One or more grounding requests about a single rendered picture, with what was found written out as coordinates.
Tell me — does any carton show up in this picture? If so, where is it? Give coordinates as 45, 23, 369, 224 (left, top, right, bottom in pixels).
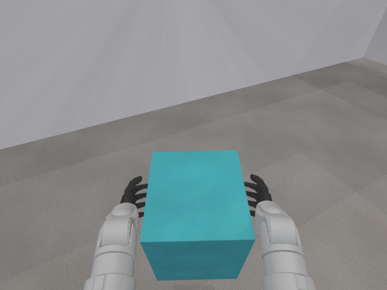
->
140, 150, 256, 281

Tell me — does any right robot hand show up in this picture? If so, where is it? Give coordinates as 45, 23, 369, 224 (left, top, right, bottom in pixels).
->
244, 174, 272, 217

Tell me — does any left robot forearm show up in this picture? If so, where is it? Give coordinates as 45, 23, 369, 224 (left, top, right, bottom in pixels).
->
83, 202, 140, 290

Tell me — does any left robot hand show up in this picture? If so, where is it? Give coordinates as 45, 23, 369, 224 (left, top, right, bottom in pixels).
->
120, 176, 148, 217

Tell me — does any right robot forearm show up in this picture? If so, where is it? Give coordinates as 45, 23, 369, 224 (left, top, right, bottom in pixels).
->
255, 201, 316, 290

